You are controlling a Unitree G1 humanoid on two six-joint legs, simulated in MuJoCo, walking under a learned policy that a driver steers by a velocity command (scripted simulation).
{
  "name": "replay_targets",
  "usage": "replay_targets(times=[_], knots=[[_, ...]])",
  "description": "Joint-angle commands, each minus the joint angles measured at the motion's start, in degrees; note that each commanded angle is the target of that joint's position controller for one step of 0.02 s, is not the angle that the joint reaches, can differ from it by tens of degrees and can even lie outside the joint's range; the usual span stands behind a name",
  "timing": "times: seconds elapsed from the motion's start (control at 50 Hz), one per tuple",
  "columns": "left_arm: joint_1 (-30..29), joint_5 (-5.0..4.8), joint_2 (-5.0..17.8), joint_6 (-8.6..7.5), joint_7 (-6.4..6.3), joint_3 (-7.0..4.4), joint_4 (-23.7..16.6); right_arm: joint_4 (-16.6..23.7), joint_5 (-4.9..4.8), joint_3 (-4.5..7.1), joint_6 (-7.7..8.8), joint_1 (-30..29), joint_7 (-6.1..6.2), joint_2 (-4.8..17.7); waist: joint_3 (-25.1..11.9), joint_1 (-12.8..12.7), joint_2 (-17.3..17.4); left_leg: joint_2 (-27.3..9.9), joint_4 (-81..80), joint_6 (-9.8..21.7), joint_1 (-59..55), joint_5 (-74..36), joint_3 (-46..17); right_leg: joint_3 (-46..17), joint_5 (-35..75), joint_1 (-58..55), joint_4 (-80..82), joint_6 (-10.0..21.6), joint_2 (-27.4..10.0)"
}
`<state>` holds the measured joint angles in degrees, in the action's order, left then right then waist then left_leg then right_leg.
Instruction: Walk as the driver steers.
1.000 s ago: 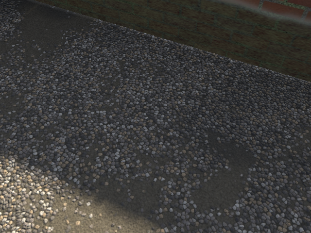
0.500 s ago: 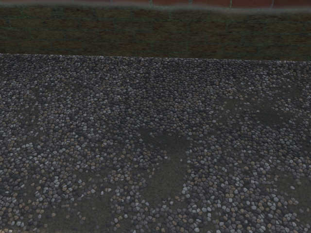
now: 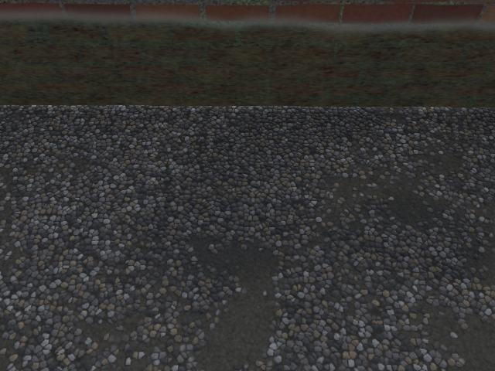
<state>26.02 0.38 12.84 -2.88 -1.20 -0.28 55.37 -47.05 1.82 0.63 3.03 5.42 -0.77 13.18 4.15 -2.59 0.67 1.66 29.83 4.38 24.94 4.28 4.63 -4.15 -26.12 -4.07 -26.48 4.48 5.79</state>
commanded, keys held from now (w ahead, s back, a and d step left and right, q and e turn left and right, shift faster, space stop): no key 0.12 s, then w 0.22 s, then w+q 0.66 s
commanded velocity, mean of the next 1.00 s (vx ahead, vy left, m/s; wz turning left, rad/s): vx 0.36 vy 0.00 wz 0.24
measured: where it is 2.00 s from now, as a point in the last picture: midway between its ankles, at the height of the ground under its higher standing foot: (194, 285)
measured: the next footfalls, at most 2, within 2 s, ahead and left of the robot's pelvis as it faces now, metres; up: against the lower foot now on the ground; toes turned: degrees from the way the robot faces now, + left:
right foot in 0.46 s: +0.13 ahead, -0.11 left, +0.00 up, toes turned +0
left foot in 0.94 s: +0.41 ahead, +0.13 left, +0.00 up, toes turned +23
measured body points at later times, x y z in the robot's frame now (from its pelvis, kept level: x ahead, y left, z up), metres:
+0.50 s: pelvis +0.10 -0.02 +0.02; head +0.09 -0.03 +0.47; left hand +0.13 +0.24 -0.11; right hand +0.13 -0.28 -0.13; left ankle +0.11 +0.08 -0.71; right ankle +0.09 -0.11 -0.72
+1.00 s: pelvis +0.31 +0.05 -0.01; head +0.35 +0.07 +0.44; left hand +0.18 +0.27 -0.15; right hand +0.55 -0.13 -0.13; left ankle +0.37 +0.12 -0.72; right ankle +0.14 -0.12 -0.64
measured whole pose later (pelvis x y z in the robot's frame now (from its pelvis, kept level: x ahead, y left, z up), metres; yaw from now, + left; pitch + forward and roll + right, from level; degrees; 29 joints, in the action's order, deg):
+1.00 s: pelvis +0.31 +0.05 -0.01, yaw +20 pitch +1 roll +0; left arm 23.2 0.8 11.6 -4.0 -0.8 -2.2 57.5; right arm -47.4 2.1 3.6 1.6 3.9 -2.0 13.5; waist 4.8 -1.7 0.1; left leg 4.6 36.9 9.1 26.4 11.4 7.2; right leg 7.4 -26.2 7.4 -61.0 0.2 -5.1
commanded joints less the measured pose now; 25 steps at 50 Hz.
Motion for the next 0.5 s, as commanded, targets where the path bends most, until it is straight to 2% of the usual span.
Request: replay_targets(times=[0.02, 0.04, 0.06, 0.08, 0.1, 0.12, 0.16, 0.2, 0.22, 0.28, 0.36, 0.4, 0.44, 0.46, 0.48, 0.5], knots=[[10.9, -3.18, 1.6, -0.81, -0.22, -0.41, -2.0, -3.8, 0.06, 3.58, 0.84, 22.0, 1.3, 15.0, -24.0, 4.5, 13.5, -28.9, 0.9, 15.9, -44.8, -59.3, -30.8, 0.7, -10.2, 25.5, -44.1, -2.4, 1.4], [6.8, -0.42, 8.6, 0.47, -0.73, -1.95, -0.4, -3.0, -2.77, 3.14, 0.42, 20.0, 0.7, 11.3, -22.5, 5.5, 2.1, -25.2, -3.9, 15.5, -34.9, -47.8, -29.8, -3.9, -6.4, 24.1, -46.3, -1.7, 0.2], [2.8, 0.35, 7.3, 0.78, -0.33, -1.87, -1.2, -2.1, -2.72, 2.18, 0.26, 12.6, 0.87, 8.3, -13.3, 3.2, 2.9, -22.6, -8.1, 14.1, -26.4, -34.6, -24.5, -3.2, -3.1, 26.3, -45.9, -1.8, -1.8], [0.2, 1.06, 6.2, 1.08, 0.0, -1.55, -1.4, -1.2, -2.14, 1.08, 0.01, 7.9, 1.01, 4.7, -8.2, 2.2, 1.6, -19.6, -11.7, 11.9, -19.7, -26.0, -20.6, -2.1, -0.7, 26.2, -42.3, -1.9, -3.8], [-1.5, 1.32, 5.7, 1.84, 0.38, -1.58, -1.5, -1.4, -1.89, 0.38, 0.04, 6.8, 1.36, 3.2, -5.1, 1.5, 2.6, -17.1, -14.2, 10.1, -14.9, -23.2, -16.7, -1.7, 0.8, 24.7, -38.6, -2.3, -5.1], [0.0, 1.71, 4.4, 2.76, 0.62, -1.29, -0.6, -2.2, -1.65, 0.11, -0.12, 6.4, 1.62, 2.9, -4.4, 0.2, 4.1, -14.8, -15.5, 8.8, -10.3, -21.4, -13.1, -0.3, 2.2, 20.7, -35.9, -2.9, -5.3], [2.2, 1.86, 3.5, 3.62, 0.93, -1.1, 0.8, -3.6, -1.28, 1.19, -0.24, 8.9, 1.14, 5.6, -6.2, -0.1, 5.2, -12.9, -17.5, 8.3, -9.3, -6.7, -11.8, 2.7, 2.1, 19.2, -32.6, -2.9, -4.9], [-0.6, 2.02, 3.8, 3.91, 1.27, -1.22, 0.5, -4.1, -1.23, 1.88, -0.55, 9.7, 0.83, 7.0, -4.9, 0.6, 6.1, -12.7, -21.8, 8.4, -8.4, 15.6, -14.3, 4.3, 1.8, 21.6, -27.4, -2.8, -5.7], [-3.0, 2.13, 4.2, 3.87, 1.42, -1.36, -0.1, -4.3, -1.16, 2.18, -0.67, 10.0, 0.8, 7.6, -3.6, 1.1, 6.8, -13.2, -23.6, 8.5, -8.1, 22.3, -16.0, 4.9, 2.1, 23.2, -25.1, -2.7, -6.0], [-7.4, 2.09, 3.7, 3.17, 1.78, -1.3, -1.0, -5.1, -1.31, 2.85, -0.84, 11.4, 0.85, 8.2, -2.1, 1.8, 5.7, -14.5, -26.0, 8.4, -7.5, 28.0, -17.7, 5.9, 4.4, 24.5, -20.1, -2.6, -6.9], [-8.9, 1.73, 3.3, 1.96, 1.91, -1.37, -0.9, -5.9, -1.59, 3.45, -0.93, 12.3, 0.72, 8.4, -2.1, 2.0, 4.9, -14.6, -25.6, 8.6, -6.1, 29.8, -17.7, 7.5, 4.2, 21.0, -13.0, -1.8, -6.2], [-7.4, 1.42, 3.0, 1.32, 1.57, -1.48, -0.5, -6.2, -1.72, 3.77, -1.4, 12.1, 0.61, 8.6, -1.5, 1.1, 4.4, -14.1, -24.1, 8.7, -4.0, 31.4, -18.5, 8.5, 4.7, 16.8, -6.9, -1.3, -5.1], [-0.5, 1.27, 2.5, 0.53, 0.88, -1.6, 2.2, -5.6, -2.07, 4.1, -2.09, 9.8, 0.69, 8.2, -0.6, -2.2, 2.1, -10.9, -18.2, 6.9, 3.8, 35.2, -17.0, 9.5, 7.9, 5.7, 4.0, -0.2, -3.8], [4.0, 1.56, 4.6, -0.15, 0.14, -2.07, 3.3, -4.0, -1.91, 3.57, -1.97, 7.1, 0.56, 5.6, 0.6, -4.0, -3.1, -7.2, -8.9, 4.6, 12.3, 33.8, -13.8, 2.2, 1.1, -1.1, 11.1, 1.0, -9.1], [7.5, 1.81, 7.7, -0.63, -0.57, -2.47, 3.2, -2.3, -1.71, 2.02, -1.39, 6.5, 0.18, -1.1, -2.8, -4.1, -14.4, 0.1, 11.0, 1.7, 16.7, 29.8, -5.8, -15.8, -13.3, -5.5, 19.9, 1.9, -24.3], [2.8, 2.05, 12.0, -0.5, -1.15, -3.68, 2.4, -1.7, -1.35, 2.52, -1.15, 6.4, 0.03, 1.0, 3.4, -1.7, -13.9, 2.2, 18.8, 1.8, 23.2, 22.2, -5.9, -26.6, -22.7, 2.8, 25.7, 5.5, -30.3]])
